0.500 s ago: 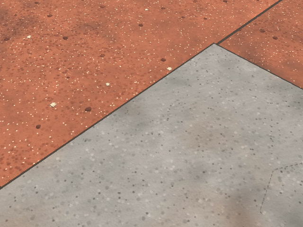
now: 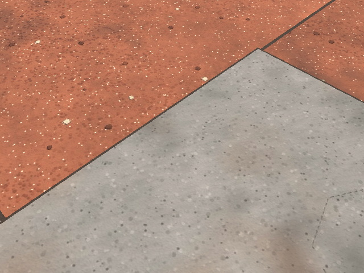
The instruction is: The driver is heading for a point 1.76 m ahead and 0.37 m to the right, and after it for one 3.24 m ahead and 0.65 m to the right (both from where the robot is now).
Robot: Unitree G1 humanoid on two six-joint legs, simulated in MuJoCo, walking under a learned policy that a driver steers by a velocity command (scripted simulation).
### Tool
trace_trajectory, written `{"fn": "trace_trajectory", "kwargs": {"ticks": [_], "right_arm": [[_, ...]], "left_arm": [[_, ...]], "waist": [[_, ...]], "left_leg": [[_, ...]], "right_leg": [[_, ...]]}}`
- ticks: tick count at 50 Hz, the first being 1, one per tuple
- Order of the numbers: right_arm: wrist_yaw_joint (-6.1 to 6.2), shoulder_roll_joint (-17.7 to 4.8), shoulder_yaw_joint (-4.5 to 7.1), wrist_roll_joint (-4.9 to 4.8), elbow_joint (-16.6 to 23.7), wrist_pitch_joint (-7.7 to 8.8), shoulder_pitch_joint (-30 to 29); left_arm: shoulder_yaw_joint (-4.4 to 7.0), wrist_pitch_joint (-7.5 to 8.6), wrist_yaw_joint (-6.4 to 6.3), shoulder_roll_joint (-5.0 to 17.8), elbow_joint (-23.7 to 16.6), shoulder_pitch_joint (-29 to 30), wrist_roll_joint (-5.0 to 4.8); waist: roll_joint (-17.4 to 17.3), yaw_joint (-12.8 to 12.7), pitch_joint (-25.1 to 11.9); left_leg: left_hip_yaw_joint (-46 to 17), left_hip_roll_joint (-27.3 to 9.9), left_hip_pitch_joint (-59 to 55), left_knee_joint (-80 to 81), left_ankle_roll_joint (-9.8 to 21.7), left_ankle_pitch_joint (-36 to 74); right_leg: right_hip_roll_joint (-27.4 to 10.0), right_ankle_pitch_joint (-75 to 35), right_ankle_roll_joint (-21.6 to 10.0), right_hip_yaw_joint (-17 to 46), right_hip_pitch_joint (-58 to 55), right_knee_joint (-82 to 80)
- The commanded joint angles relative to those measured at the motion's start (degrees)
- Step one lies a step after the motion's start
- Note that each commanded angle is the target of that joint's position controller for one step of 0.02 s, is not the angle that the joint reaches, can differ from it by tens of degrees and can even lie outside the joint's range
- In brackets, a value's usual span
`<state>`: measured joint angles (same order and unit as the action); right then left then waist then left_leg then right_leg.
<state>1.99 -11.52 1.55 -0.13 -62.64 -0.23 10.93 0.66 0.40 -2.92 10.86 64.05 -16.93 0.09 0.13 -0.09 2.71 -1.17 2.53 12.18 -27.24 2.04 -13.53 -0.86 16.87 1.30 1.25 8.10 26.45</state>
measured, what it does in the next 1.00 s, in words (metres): walks ahead: left foot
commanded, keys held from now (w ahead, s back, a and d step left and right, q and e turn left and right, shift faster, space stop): no key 0.14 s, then w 0.86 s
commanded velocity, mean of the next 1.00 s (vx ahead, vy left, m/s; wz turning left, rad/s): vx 0.31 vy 0.00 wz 0.00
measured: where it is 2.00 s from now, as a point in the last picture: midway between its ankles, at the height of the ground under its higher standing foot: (198, 192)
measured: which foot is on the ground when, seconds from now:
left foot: down 0.00-0.40, up 0.42-0.82, down 0.84-1.00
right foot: down 0.00-0.84, up 0.86-1.00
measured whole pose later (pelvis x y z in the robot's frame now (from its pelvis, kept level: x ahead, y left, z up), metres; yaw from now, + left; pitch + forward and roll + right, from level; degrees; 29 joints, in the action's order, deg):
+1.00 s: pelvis +0.32 +0.01 +0.00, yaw -1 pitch +1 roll +1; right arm -2.2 -13.9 2.8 0.0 -56.1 6.0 9.7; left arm 3.0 6.1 -0.9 13.7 54.8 -17.3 -1.8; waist 1.8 0.4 2.0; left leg 4.5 3.5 15.7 -22.5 4.2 -7.8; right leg -4.5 18.5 -2.8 2.3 26.3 70.5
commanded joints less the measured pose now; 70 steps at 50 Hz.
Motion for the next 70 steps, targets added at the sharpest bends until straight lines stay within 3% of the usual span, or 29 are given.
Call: {"fn": "trace_trajectory", "kwargs": {"ticks": [1,7,10,13,16,18,19,20,21,22,24,27,32,37,39,41,42,43,44,45,47,49,55,59,63,66,68,69,70], "right_arm": [[0.19,-5.7,0.80,0.00,1.4,0.35,1.3],[0.23,-5.2,0.59,-0.03,1.1,0.34,2.0],[0.51,-6.5,1.11,-0.66,0.4,0.16,3.8],[0.13,-8.0,1.81,-1.36,0.9,1.80,6.3],[-0.32,-10.2,2.84,-1.52,1.1,3.16,8.7],[-0.55,-9.7,2.61,-1.83,3.9,3.44,1.9],[-0.73,-8.9,2.31,-2.27,5.7,3.34,-2.9],[-0.90,-6.4,1.73,-2.13,7.0,3.60,-5.5],[-1.14,-3.1,0.93,-2.20,8.9,4.57,-6.7],[-1.13,-5.0,1.26,-2.34,10.0,5.62,-7.7],[-1.94,-6.0,1.49,-2.37,8.1,6.53,-3.4],[-2.68,-6.3,2.08,-1.22,8.2,6.97,-5.2],[-3.61,-2.0,0.19,-1.32,13.1,6.40,-17.2],[-4.56,-5.0,0.17,-1.98,16.7,6.44,-21.9],[-4.67,-7.8,1.35,-1.76,16.6,6.78,-18.0],[-3.96,-12.0,3.83,-2.10,12.0,6.50,-1.7],[-3.26,-15.8,4.99,-1.36,9.7,6.03,9.4],[-3.60,-19.1,5.46,-0.24,8.1,5.80,14.3],[-3.72,-13.5,4.03,-0.44,7.7,5.77,12.4],[-3.64,-10.9,3.24,-0.78,8.6,6.08,5.8],[-4.16,-7.3,2.10,0.01,10.2,6.89,-2.4],[-4.40,-5.6,1.55,0.58,9.1,7.20,-2.6],[-2.27,-9.8,2.14,0.22,6.8,7.04,3.3],[-1.68,-11.3,2.35,-0.55,6.1,6.49,7.9],[-1.59,-12.0,2.69,-1.20,4.4,5.54,12.3],[-1.43,-13.1,3.23,-1.20,4.3,4.55,11.5],[-1.47,-11.3,2.51,-0.55,5.3,3.93,9.9],[-1.44,-8.1,1.33,0.32,6.9,4.10,12.3],[-1.92,-1.9,-0.43,-0.35,6.5,5.54,17.7]], "left_arm": [[0.77,0.45,-0.15,5.0,-0.7,-4.0,0.00],[0.75,0.67,-0.14,4.4,-0.7,-5.4,-0.03],[0.99,0.54,-0.48,4.3,-0.6,-6.8,-0.51],[0.86,2.20,-0.14,3.2,-2.7,-5.3,-0.83],[0.75,4.10,1.17,1.6,-3.9,-4.7,-1.16],[0.96,4.71,1.64,1.3,-2.9,-8.5,-1.36],[1.10,4.83,1.57,1.1,-1.4,-12.7,-1.28],[2.05,4.79,1.38,3.9,0.6,-18.9,-0.78],[3.81,5.11,1.67,10.6,1.6,-25.4,-1.00],[3.93,5.80,2.15,12.1,1.0,-24.1,-0.06],[2.46,6.81,2.59,6.6,-1.7,-17.2,-0.32],[1.43,5.78,2.99,4.1,-3.1,-15.2,-0.31],[1.55,4.68,1.67,6.9,-4.4,-17.2,0.31],[2.62,4.95,1.60,9.1,-3.9,-17.8,-0.95],[3.19,4.53,1.62,10.4,-4.4,-16.1,-0.74],[3.31,3.65,1.70,10.7,-5.5,-13.8,-0.13],[2.63,3.73,1.94,9.4,-7.2,-12.7,0.69],[-0.03,4.92,2.93,-1.1,-7.4,-20.8,0.10],[1.17,6.66,3.14,4.0,-7.0,-16.3,-1.70],[2.26,7.49,3.08,7.5,-9.6,-9.6,-3.35],[3.15,7.43,1.96,8.4,-10.6,-4.5,-2.37],[3.37,5.74,1.68,5.5,-10.3,-7.3,-1.77],[3.80,4.66,1.73,6.1,-15.4,4.8,-0.51],[2.94,5.18,2.84,4.9,-17.7,14.0,-0.87],[2.63,5.46,4.22,5.9,-20.3,19.9,-1.44],[3.39,5.93,4.92,8.3,-20.7,17.2,-1.53],[5.94,6.05,4.50,13.1,-16.1,1.2,-1.32],[7.16,5.84,4.01,18.0,-14.2,-8.6,-0.28],[7.20,5.78,4.70,19.8,-13.3,-10.4,-0.09]], "waist": [[-0.1,0.2,1.1],[0.0,0.2,1.2],[-1.4,0.3,1.8],[-4.4,1.4,5.8],[-8.7,1.2,3.7],[-7.7,-3.1,4.6],[-6.2,-5.9,5.7],[0.7,-7.8,4.6],[14.8,-9.0,2.5],[15.2,-7.5,5.6],[5.8,-3.1,6.5],[4.4,-2.4,4.5],[5.0,-4.8,5.8],[6.7,-3.5,7.0],[8.2,-0.1,2.5],[9.2,8.2,-8.1],[4.3,11.9,-16.0],[-13.7,6.6,-27.3],[-10.6,8.4,-24.3],[-9.2,6.5,-13.2],[-0.6,2.2,-5.6],[-3.2,-1.2,-4.4],[-2.5,-0.2,1.2],[-2.5,2.8,1.6],[-2.7,4.4,2.8],[-4.2,1.5,0.7],[-3.3,-6.2,-9.3],[5.3,-7.6,-18.5],[18.8,-4.7,-24.6]], "left_leg": [[-3.3,-3.3,-1.1,5.5,1.3,4.1],[-3.1,-3.1,-0.7,5.2,1.2,3.7],[-3.2,-2.2,2.2,5.7,2.8,-21.8],[-12.4,-8.4,3.5,9.3,6.8,-33.1],[-26.8,-17.8,3.6,16.3,12.3,-34.8],[-22.4,-16.0,11.7,15.9,10.5,-30.6],[-15.5,-11.7,17.8,12.1,7.7,-26.7],[-7.4,-6.1,25.0,-0.8,4.4,-19.1],[3.2,0.4,33.1,-19.4,0.9,-12.6],[0.2,-1.4,39.2,-29.5,1.5,-16.6],[-2.3,-5.8,42.1,-37.5,2.6,-7.3],[-0.1,-8.3,39.2,-32.8,1.7,1.5],[5.1,-5.2,29.0,-14.2,-0.6,12.0],[4.6,-4.1,23.2,-4.3,1.6,13.6],[5.5,-1.8,16.1,-3.3,3.6,11.3],[6.3,0.3,-5.0,-3.0,6.6,11.4],[-5.8,-10.2,-24.0,-4.7,10.0,8.3],[-36.6,-26.0,-42.0,3.3,20.4,-5.0],[-42.8,-24.4,-37.7,10.8,18.5,-9.2],[-32.7,-22.5,-28.1,11.9,15.6,-5.3],[-18.7,-18.3,-9.6,14.6,12.6,8.1],[-12.6,-15.2,-2.0,18.0,12.0,9.0],[-6.7,-14.3,0.3,22.6,12.4,10.9],[-2.4,-12.6,-2.1,22.0,10.0,12.4],[-3.2,-16.0,-10.6,18.3,9.3,11.8],[-3.6,-17.8,-14.9,12.5,7.7,21.1],[0.8,-12.8,-10.0,-6.9,4.8,34.1],[4.3,-7.7,5.0,-27.6,2.1,17.8],[-0.2,1.5,22.8,-42.6,0.0,-18.6]], "right_leg": [[-0.3,-5.1,-0.8,-0.1,4.9,-4.4],[-0.2,-4.8,-1.1,-0.1,5.4,-4.4],[2.1,14.3,-2.8,-2.1,7.7,-1.3],[1.1,18.2,-4.8,-1.0,15.5,4.0],[0.9,8.7,-5.5,-2.8,14.4,14.3],[0.2,8.9,-7.7,-2.6,5.2,8.2],[0.7,8.2,-8.6,-2.4,-3.0,-0.5],[-4.0,8.7,-9.3,5.7,-11.9,-6.0],[-15.8,19.5,-14.0,26.1,-17.4,-16.7],[-22.3,19.6,-17.8,37.9,-14.4,-19.6],[-18.7,10.5,-15.1,28.4,-14.7,-18.1],[-13.4,-9.2,-11.0,14.3,-14.3,-18.9],[-9.0,-19.3,-10.5,4.7,-5.6,-20.9],[-12.6,-25.5,-10.2,3.3,-9.7,-20.1],[-13.5,-44.9,-8.8,2.0,-13.8,-13.1],[-10.9,-58.9,-6.4,-0.5,-10.3,5.6],[-8.2,-41.8,-4.9,-1.3,3.9,23.1],[3.7,8.0,-1.5,0.8,24.4,45.3],[2.7,13.9,-3.0,8.3,30.2,53.6],[-0.4,10.0,-4.1,6.0,34.7,54.8],[-5.4,1.5,-4.4,3.7,28.7,49.2],[-7.5,-0.6,-4.6,3.9,22.8,45.0],[-9.2,-13.0,-1.8,1.9,30.9,26.9],[-6.0,-22.2,-1.5,-1.3,27.4,12.0],[-4.8,-19.1,-2.6,-0.9,28.8,5.7],[-2.9,-12.9,-5.0,-1.9,23.1,2.9],[-0.8,-13.2,-8.3,-3.5,0.9,2.5],[-13.5,-10.5,-13.2,13.3,-18.0,2.2],[-22.6,-1.2,-20.4,39.4,-30.7,-7.3]]}}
